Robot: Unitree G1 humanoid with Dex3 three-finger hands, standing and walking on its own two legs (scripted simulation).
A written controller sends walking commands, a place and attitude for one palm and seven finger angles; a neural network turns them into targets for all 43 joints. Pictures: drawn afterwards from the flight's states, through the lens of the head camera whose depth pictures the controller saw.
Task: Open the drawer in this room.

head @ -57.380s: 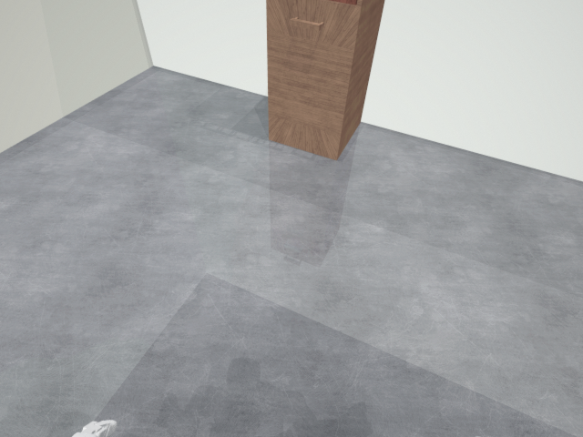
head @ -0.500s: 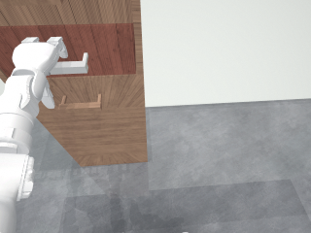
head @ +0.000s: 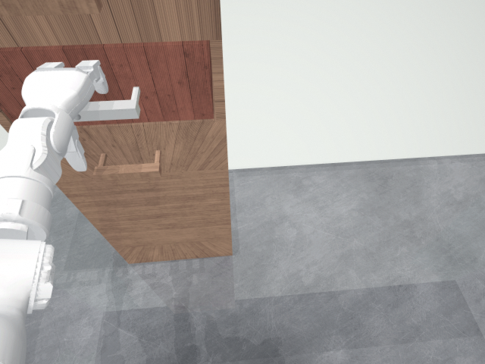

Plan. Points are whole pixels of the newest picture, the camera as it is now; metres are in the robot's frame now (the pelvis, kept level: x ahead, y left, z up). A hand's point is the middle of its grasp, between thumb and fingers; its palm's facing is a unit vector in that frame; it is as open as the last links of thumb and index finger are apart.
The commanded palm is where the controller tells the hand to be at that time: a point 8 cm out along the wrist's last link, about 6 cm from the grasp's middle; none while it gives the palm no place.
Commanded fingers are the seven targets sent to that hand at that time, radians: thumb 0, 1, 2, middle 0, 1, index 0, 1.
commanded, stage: lift the fingers back up to retry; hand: left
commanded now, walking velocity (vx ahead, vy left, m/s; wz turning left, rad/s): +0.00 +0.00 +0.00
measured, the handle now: (99, 102) +0.53 +0.24 +0.12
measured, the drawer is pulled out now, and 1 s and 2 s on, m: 0.00 0.00 0.00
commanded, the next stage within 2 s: re-aim the fingers above the handle in 0.66 s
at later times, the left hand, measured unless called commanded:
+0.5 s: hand (47, 82) +0.48 +0.27 +0.20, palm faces +0.06 +0.01 -1.00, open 13.7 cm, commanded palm +0.46 +0.27 +0.24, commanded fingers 0.00 -0.50 0.30 -0.30 -1.20 -0.30 -1.20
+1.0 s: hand (58, 88) +0.48 +0.26 +0.19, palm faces +0.06 +0.01 -1.00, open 13.8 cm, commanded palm +0.46 +0.25 +0.24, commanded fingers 0.00 -0.50 0.30 -0.30 -1.20 -0.30 -1.20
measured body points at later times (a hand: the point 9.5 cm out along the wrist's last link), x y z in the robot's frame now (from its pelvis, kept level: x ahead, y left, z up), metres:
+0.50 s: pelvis +0.02 +0.00 +0.01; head +0.06 -0.01 +0.46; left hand +0.47 +0.27 +0.25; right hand +0.08 -0.26 -0.12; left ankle +0.00 +0.12 -0.72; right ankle -0.01 -0.13 -0.72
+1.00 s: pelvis +0.01 +0.00 +0.01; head +0.06 -0.02 +0.46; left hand +0.47 +0.26 +0.25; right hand +0.10 -0.27 -0.12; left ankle +0.00 +0.12 -0.72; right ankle -0.01 -0.13 -0.72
